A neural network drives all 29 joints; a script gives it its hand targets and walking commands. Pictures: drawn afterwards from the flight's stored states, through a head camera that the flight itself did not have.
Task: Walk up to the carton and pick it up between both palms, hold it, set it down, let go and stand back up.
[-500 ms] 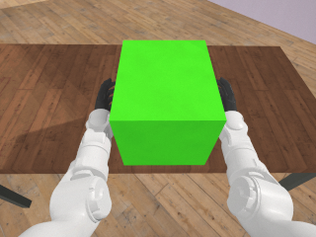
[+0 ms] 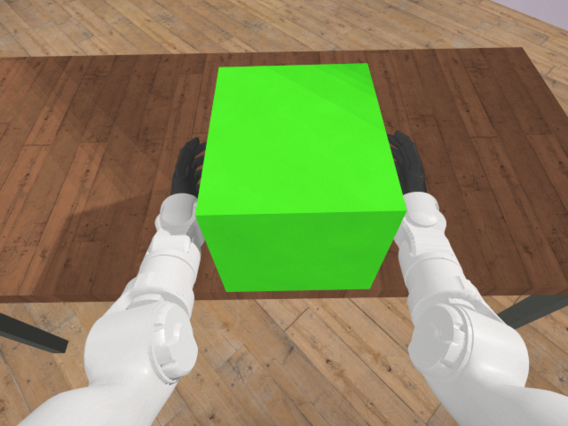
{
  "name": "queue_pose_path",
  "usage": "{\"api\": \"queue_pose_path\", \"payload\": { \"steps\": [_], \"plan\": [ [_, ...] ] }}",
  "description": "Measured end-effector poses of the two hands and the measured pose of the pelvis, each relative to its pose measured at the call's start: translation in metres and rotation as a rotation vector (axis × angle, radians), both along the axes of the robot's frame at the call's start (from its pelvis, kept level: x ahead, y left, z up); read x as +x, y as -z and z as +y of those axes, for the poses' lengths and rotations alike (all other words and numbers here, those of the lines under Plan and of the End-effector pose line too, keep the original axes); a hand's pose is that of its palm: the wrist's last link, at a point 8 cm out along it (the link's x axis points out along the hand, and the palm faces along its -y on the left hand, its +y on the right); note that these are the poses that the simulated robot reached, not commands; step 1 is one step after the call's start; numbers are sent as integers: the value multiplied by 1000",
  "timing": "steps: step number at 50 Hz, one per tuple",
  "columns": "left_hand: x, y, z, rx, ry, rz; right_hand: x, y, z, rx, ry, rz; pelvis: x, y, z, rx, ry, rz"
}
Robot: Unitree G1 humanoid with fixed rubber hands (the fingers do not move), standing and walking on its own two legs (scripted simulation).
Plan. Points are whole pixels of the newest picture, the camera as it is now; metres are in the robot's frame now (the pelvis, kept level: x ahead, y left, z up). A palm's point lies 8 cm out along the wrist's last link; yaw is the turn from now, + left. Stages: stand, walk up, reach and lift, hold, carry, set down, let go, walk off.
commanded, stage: set down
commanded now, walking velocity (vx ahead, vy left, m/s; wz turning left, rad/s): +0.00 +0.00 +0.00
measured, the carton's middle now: (295, 179) +0.47 +0.04 +0.02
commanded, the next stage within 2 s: none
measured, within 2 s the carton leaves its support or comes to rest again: rests again in 0.16 s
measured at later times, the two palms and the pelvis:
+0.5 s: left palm (189, 198) +0.42 +0.19 +0.03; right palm (405, 193) +0.44 -0.13 +0.03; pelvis +0.00 +0.00 +0.00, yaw +0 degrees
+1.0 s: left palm (189, 199) +0.42 +0.20 +0.03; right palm (405, 195) +0.44 -0.13 +0.03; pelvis +0.00 +0.01 +0.00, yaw +0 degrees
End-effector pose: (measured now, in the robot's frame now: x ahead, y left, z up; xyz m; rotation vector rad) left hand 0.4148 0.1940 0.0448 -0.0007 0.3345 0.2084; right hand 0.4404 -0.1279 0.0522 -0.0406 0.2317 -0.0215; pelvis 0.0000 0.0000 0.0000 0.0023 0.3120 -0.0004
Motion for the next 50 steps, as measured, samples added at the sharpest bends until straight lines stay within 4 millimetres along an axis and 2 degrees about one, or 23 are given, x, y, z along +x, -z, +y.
{"api": "queue_pose_path", "payload": {
  "steps": [8, 16, 50],
  "plan": [
    [1, 12, 0, 1, -3, 12, 2, 11, 0, -5, -6, 11, -1, 2, 0, -1, 2, 38],
    [2, 15, -1, 1, -6, -6, 3, 16, -1, -4, -6, -5, -3, 4, 1, -2, 1, 56],
    [1, 18, 1, 10, 5, -20, -1, 18, 0, -23, -2, -15, -3, 2, 5, -2, -2, 28]
  ]
}}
